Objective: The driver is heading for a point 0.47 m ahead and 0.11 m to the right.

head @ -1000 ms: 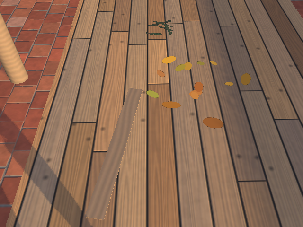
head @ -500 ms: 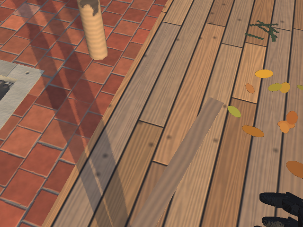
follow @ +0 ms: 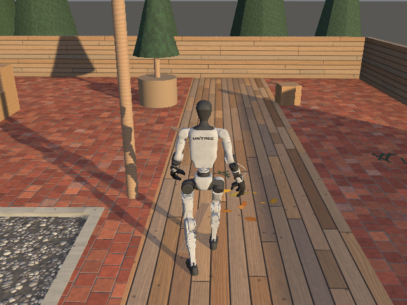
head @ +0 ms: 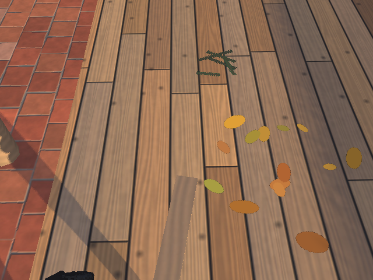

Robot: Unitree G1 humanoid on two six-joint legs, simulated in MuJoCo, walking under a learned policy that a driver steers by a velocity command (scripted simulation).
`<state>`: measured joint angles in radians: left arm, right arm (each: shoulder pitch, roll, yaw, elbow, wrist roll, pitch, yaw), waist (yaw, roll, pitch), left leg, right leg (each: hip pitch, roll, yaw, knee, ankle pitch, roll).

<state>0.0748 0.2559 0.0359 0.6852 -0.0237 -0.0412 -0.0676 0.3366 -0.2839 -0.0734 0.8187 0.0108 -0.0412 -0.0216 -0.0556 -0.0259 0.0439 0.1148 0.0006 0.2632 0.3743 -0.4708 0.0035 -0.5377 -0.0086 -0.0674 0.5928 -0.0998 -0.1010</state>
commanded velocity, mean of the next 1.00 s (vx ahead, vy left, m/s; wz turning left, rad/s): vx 0.33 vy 0.00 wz -0.37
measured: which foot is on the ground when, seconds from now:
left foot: down 0.00-0.02, up 0.04-0.44, down 0.46-1.00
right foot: down 0.00-0.48, up 0.50-0.84, down 0.86-1.00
